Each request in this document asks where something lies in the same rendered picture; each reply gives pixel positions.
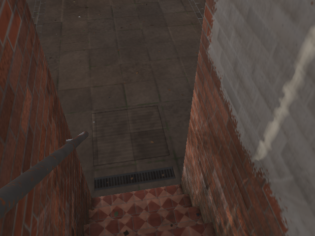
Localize stairs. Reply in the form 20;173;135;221
84;184;217;236

